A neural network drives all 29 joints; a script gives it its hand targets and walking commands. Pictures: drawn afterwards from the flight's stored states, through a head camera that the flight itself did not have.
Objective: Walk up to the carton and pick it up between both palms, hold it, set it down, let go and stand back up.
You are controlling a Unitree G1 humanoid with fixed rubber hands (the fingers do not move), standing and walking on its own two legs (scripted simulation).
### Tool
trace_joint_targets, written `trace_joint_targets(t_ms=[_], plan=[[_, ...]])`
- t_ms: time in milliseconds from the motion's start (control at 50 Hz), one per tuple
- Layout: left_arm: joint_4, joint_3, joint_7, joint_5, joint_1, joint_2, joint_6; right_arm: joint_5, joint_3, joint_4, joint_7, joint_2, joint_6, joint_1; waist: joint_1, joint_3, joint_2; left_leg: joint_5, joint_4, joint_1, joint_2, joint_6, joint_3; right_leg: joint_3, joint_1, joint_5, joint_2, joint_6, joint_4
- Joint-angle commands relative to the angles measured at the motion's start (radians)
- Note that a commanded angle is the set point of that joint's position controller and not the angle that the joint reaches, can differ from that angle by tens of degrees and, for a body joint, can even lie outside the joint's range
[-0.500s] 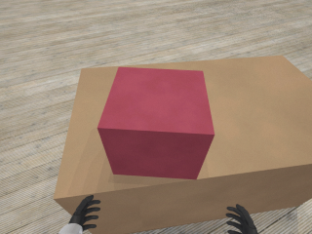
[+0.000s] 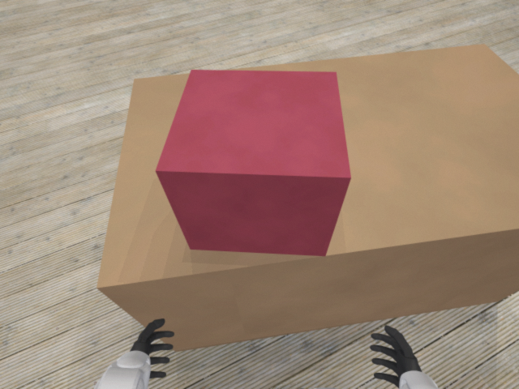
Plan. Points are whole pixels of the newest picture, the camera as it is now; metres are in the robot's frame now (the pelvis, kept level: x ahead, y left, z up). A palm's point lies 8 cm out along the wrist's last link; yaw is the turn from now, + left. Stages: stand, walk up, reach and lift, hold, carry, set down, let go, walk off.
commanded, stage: set down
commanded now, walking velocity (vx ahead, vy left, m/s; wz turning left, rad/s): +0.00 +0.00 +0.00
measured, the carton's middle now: (259, 164) +0.51 +0.04 +0.00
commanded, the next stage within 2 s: let go in 1.26 s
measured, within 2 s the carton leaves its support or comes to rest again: neither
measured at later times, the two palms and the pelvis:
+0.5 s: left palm (161, 338) +0.20 +0.19 -0.07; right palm (443, 352) +0.19 -0.25 -0.08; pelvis +0.05 -0.02 +0.00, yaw +0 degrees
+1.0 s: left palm (135, 325) +0.22 +0.24 -0.07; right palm (411, 331) +0.22 -0.21 -0.08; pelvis +0.08 +0.02 +0.01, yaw -1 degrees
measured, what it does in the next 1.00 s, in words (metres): shifts its weight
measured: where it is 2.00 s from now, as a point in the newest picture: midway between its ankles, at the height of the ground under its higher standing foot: outside the picture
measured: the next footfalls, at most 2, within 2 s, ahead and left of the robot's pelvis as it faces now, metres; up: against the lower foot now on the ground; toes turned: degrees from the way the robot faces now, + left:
none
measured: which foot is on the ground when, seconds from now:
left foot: down 0.00-1.00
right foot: down 0.00-1.00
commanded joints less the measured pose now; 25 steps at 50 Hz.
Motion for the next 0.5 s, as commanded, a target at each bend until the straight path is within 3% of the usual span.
trace_joint_targets(t_ms=[0,80,120,140,220,320,360,400,480], plan=[[-0.13,0.011,0.032,-0.022,-0.105,0.11,-0.167,-0.045,-0.031,-0.121,0.004,-0.11,-0.18,-0.109,0.008,-0.219,0.007,-0.147,-0.152,-0.198,0.047,0.058,0.033,0.048,0.297,-0.047,-0.046,0.006,-0.036],[-0.175,0.004,0.051,-0.031,-0.025,0.132,-0.273,-0.041,-0.046,-0.086,0.012,-0.13,-0.289,-0.041,0.004,-0.288,-0.017,-0.032,-0.117,-0.155,0.032,0.057,0.04,0.064,0.313,0.039,-0.044,0.013,-0.023],[-0.183,-0.004,0.048,-0.03,0.044,0.133,-0.313,-0.036,-0.046,-0.071,0.015,-0.15,-0.337,-0.001,-0.001,-0.282,0.014,0.027,-0.121,-0.129,0.03,0.048,0.036,0.074,0.309,0.074,-0.042,0.009,-0.029],[-0.196,-0.006,0.046,-0.03,0.063,0.142,-0.328,-0.027,-0.046,-0.054,0.018,-0.158,-0.356,0.014,-0.002,-0.281,0.003,0.045,-0.115,-0.107,0.024,0.047,0.047,0.075,0.317,0.092,-0.039,0.015,-0.036],[-0.248,-0.021,0.047,-0.05,0.099,0.123,-0.374,-0.01,-0.033,-0.055,0.031,-0.133,-0.412,0.047,-0.005,-0.227,-0.033,0.028,-0.128,-0.086,0.007,0.043,0.043,0.1,0.29,0.061,-0.046,0.029,-0.074],[-0.269,-0.03,0.044,-0.083,0.143,0.134,-0.398,0.018,-0.011,-0.102,0.056,-0.125,-0.428,0.055,-0.003,-0.155,-0.07,0.012,-0.135,-0.074,-0.008,0.043,0.044,0.132,0.261,0.029,-0.061,0.045,-0.112],[-0.279,-0.026,0.044,-0.07,0.152,0.145,-0.393,0.025,-0.011,-0.109,0.062,-0.123,-0.42,0.054,-0.005,-0.118,-0.034,0.024,-0.141,-0.051,-0.017,0.036,0.04,0.139,0.246,0.041,-0.068,0.043,-0.131],[-0.289,-0.028,0.041,-0.069,0.143,0.146,-0.382,0.032,-0.006,-0.116,0.07,-0.128,-0.411,0.061,-0.008,-0.111,-0.05,0.044,-0.136,-0.039,-0.022,0.029,0.033,0.139,0.227,0.052,-0.069,0.046,-0.136],[-0.292,-0.023,0.043,-0.066,0.173,0.143,-0.372,0.04,-0.006,-0.142,0.075,-0.142,-0.399,0.078,-0.021,-0.111,-0.026,0.062,-0.131,-0.017,-0.026,0.028,0.027,0.143,0.227,0.088,-0.079,0.05,-0.144]])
